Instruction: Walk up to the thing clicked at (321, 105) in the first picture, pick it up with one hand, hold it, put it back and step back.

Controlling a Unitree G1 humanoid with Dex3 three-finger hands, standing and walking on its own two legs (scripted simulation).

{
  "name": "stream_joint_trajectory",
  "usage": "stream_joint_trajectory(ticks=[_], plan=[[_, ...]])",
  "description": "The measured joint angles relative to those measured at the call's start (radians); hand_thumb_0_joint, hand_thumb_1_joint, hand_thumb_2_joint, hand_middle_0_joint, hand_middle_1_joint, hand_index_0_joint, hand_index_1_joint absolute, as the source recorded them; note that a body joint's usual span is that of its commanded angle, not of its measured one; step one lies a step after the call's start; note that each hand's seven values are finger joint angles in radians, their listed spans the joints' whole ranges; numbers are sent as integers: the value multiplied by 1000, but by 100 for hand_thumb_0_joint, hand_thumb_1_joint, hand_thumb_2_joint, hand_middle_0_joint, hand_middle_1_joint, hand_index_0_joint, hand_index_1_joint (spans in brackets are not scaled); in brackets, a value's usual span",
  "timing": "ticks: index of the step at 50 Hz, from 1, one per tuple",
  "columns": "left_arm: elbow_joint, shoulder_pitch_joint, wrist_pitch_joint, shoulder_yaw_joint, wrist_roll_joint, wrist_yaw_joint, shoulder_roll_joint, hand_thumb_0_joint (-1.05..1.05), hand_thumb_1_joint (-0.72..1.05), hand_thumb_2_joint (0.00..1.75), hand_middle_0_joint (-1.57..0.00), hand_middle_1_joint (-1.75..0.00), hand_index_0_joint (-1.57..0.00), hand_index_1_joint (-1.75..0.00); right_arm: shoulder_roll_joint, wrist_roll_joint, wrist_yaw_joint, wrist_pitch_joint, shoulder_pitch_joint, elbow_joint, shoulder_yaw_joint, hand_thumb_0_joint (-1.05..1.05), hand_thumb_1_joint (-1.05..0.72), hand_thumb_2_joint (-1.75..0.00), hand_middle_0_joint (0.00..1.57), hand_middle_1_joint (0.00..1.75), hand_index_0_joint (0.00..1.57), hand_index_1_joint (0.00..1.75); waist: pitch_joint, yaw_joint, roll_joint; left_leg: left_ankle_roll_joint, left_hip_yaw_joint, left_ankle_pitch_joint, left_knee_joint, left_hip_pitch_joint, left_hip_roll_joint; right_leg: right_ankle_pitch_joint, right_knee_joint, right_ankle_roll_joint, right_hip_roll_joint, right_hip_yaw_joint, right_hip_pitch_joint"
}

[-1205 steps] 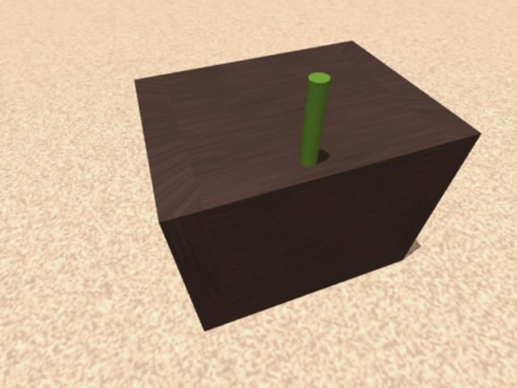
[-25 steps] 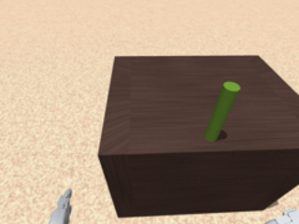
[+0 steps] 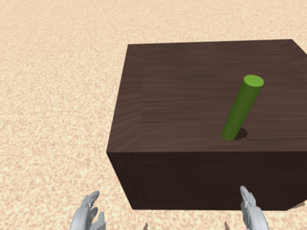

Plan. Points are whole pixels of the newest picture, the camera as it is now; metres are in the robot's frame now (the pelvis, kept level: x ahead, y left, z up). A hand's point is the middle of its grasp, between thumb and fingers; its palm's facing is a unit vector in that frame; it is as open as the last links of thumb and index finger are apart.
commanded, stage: home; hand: right
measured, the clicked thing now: (238, 112) +0.43 -0.22 +0.06
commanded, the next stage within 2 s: none
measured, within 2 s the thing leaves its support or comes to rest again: neither
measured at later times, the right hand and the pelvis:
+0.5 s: hand out of the picture +0.14 -0.23 -0.12, palm faces -0.04 +0.93 -0.35, open 17.6 cm; pelvis +0.00 +0.00 +0.00, yaw +0 degrees
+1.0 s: hand out of the picture +0.03 -0.27 -0.14, palm faces -0.06 +0.93 -0.35, open 17.6 cm; pelvis -0.02 -0.01 +0.02, yaw +0 degrees
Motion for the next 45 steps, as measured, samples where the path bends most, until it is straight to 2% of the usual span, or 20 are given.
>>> stream_joint_trajectory(ticks=[4,7,12,16,20,24,30,35,45], plan=[[40,-5,17,4,0,1,19,1,86,87,-20,-29,-20,-29,-21,6,-29,10,-4,6,-12,-2,57,-3,6,4,6,5,-1,1,-24,-2,1,-4,-4,15,-2,-12,9,-3,-2,0,8],[59,-5,26,13,-1,-1,34,1,88,88,-20,-29,-20,-29,-31,8,-38,16,-4,19,-2,-1,57,-3,6,4,5,5,-1,1,-38,-5,-2,-8,1,10,1,-15,13,-5,0,-3,6],[86,-5,40,27,-5,-3,46,1,89,89,-20,-29,-20,-29,-13,5,-40,34,-12,25,19,-1,57,-3,5,4,5,5,7,-3,-37,-7,-6,-11,9,0,4,-14,13,-7,4,-6,0],[97,-4,52,29,-8,-1,46,1,90,89,-20,-29,-20,-29,-4,3,-44,46,-20,17,17,-1,57,-3,6,4,5,5,10,-6,-20,-5,-7,-10,11,1,2,-12,10,-5,1,-7,4],[172,-35,56,22,44,-46,86,1,90,89,-21,-29,-20,-30,-74,-50,-3,38,-59,138,42,-1,57,-3,6,4,5,5,9,8,-22,0,1,-17,23,16,-1,-22,33,-7,-1,1,10],[238,-41,64,34,42,-71,132,1,90,89,-21,-29,-20,-30,-136,-49,25,54,-60,265,23,-1,57,-3,6,4,6,5,-3,16,-26,-1,-3,-22,24,43,0,-29,37,-8,-1,-3,38],[334,-34,75,42,35,-83,186,1,90,89,-21,-29,-20,-30,-196,-47,39,65,-56,408,5,-1,58,-2,6,4,5,5,5,7,-33,-6,-5,5,-22,86,5,-2,-11,-12,4,-6,82],[412,-41,79,34,29,-86,200,1,90,89,-20,-29,-20,-30,-213,-39,43,73,-63,505,12,-1,58,-2,6,4,5,5,27,-1,-35,-11,-6,47,-86,123,9,38,-74,-16,8,-9,120],[530,-67,80,10,20,-90,187,1,90,89,-21,-30,-20,-30,-200,-29,50,79,-88,637,44,-1,57,-2,6,4,5,5,41,-3,-31,-18,-6,121,-200,185,14,110,-186,-21,14,-12,182]])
